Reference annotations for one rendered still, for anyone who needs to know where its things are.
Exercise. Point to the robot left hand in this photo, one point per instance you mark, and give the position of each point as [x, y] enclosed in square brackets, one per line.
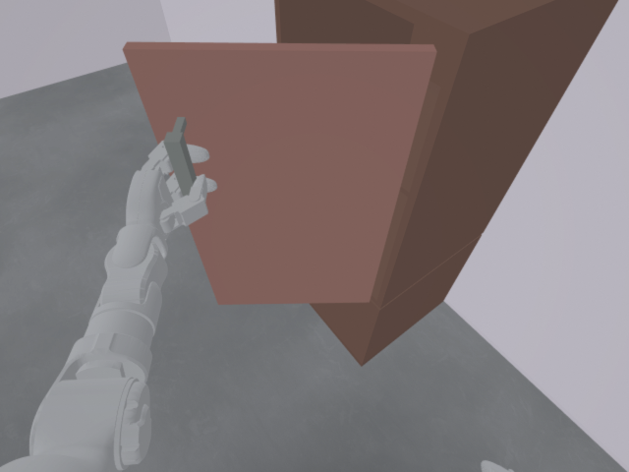
[154, 202]

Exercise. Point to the cupboard door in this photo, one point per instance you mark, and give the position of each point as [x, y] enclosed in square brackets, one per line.
[308, 144]

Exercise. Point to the left robot forearm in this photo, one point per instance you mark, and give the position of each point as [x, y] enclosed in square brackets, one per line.
[119, 333]

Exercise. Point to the handle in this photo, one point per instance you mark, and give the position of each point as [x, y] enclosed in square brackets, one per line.
[179, 156]

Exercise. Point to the left robot upper arm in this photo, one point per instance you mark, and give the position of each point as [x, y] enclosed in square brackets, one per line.
[94, 425]

